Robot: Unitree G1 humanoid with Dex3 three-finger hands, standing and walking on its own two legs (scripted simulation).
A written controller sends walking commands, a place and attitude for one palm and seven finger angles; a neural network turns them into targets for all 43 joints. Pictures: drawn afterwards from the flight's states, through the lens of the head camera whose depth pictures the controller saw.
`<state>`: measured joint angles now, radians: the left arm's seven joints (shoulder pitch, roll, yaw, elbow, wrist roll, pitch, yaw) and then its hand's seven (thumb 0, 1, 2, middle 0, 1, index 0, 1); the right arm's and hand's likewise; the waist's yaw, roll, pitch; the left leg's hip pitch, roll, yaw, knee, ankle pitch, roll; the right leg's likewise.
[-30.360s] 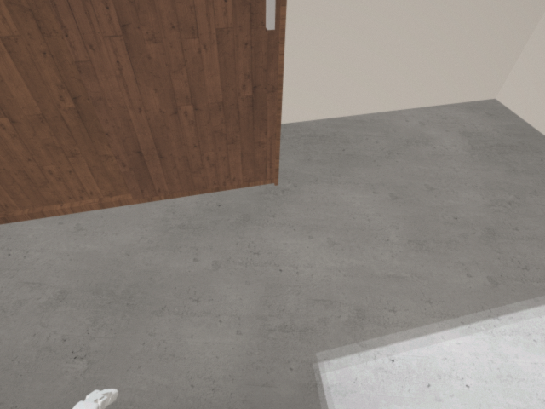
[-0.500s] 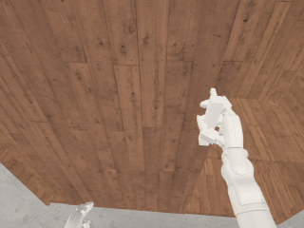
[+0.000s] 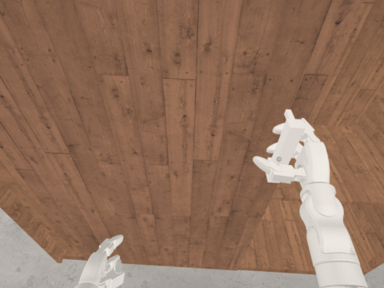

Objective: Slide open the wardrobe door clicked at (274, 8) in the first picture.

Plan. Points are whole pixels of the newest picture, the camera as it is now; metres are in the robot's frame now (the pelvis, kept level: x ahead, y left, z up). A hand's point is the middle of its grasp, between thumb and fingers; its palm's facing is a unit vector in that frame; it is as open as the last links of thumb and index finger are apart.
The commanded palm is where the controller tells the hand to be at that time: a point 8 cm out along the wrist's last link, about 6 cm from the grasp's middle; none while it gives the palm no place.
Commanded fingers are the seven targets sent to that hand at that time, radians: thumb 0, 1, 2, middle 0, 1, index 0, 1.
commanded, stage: loosen the grip on the handle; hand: right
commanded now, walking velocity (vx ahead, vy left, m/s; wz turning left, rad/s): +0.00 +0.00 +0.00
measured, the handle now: (280, 146) +0.37 -0.16 +0.14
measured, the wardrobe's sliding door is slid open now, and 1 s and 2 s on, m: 0.55 0.55 0.55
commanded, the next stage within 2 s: slip the hand off the handle in 0.32 s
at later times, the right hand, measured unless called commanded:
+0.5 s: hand (276, 163) +0.33 -0.14 +0.14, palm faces +0.03 +0.99 -0.12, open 14.7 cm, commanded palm +0.31 -0.21 +0.12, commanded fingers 0.00 0.55 -0.20 0.25 1.15 0.25 1.15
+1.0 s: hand (316, 170) +0.31 -0.22 +0.14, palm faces +0.10 +0.99 -0.14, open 14.7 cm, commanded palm +0.29 -0.27 +0.12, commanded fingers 0.00 0.55 -0.20 0.25 1.15 0.25 1.15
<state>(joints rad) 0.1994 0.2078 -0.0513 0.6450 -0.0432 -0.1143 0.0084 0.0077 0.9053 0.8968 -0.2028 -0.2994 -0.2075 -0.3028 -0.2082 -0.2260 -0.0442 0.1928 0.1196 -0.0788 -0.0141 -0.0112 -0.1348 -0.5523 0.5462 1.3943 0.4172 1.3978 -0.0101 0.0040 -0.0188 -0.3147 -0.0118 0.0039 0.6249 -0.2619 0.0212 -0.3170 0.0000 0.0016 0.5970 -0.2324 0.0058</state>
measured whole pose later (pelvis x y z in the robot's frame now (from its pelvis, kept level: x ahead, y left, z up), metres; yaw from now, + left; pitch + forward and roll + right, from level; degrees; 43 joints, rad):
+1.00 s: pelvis +0.02 -0.01 -0.01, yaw +0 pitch +0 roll +0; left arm 0.25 0.25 -0.03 0.66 -0.04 -0.17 0.06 0.01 0.91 0.90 -0.20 -0.30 -0.21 -0.30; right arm -0.04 -0.32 -0.22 0.07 0.22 -0.15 0.17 -0.01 0.56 -0.20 0.29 1.16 0.26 1.15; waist -0.03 -0.03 -0.03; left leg -0.38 -0.01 0.01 0.72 -0.34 0.01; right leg -0.40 0.00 0.01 0.72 -0.32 0.00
